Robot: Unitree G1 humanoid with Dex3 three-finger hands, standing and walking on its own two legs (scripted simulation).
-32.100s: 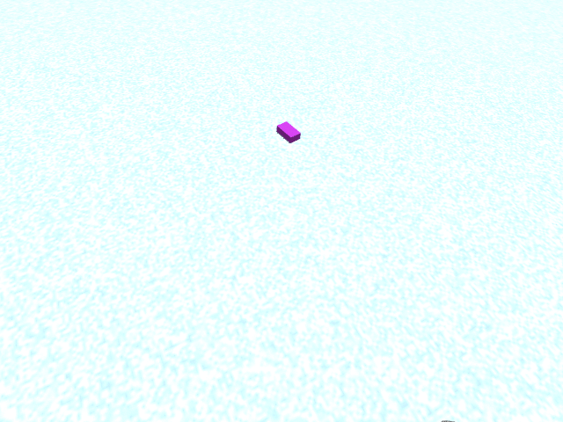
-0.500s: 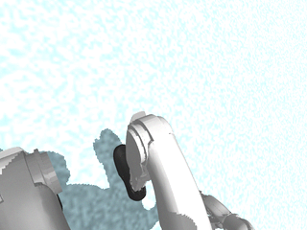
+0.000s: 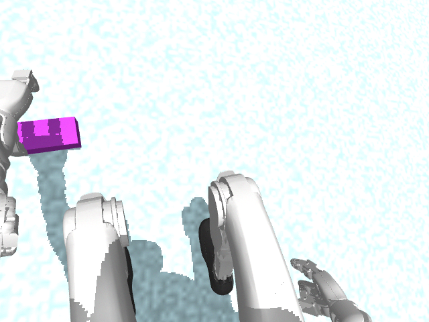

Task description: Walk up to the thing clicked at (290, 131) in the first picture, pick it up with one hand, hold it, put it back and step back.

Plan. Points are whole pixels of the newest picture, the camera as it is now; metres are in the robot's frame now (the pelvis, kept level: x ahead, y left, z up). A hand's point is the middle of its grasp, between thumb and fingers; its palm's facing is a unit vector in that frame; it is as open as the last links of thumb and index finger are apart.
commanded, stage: withdraw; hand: left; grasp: from above
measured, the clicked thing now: (50, 135) +0.51 +0.28 -0.34
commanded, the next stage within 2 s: home in 0.12 s
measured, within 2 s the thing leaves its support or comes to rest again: neither
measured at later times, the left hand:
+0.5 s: hand (19, 110) +0.51 +0.29 -0.18, palm faces -0.34 -0.16 -0.93, open 11.9 cm
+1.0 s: hand out of the picture +0.32 +0.25 +0.04, palm faces -0.13 -0.83 -0.54, open 7.5 cm
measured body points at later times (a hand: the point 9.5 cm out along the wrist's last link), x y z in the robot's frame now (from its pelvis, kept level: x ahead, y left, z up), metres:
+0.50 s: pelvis +0.02 +0.01 -0.02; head +0.27 +0.07 +0.34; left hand +0.53 +0.30 -0.13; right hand +0.03 -0.25 -0.12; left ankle +0.09 +0.13 -0.32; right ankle +0.11 -0.13 -0.32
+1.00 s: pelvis +0.02 +0.00 +0.15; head +0.17 +0.05 +0.57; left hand +0.33 +0.30 +0.08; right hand +0.25 -0.23 +0.06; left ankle +0.09 +0.13 -0.32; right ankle +0.11 -0.13 -0.32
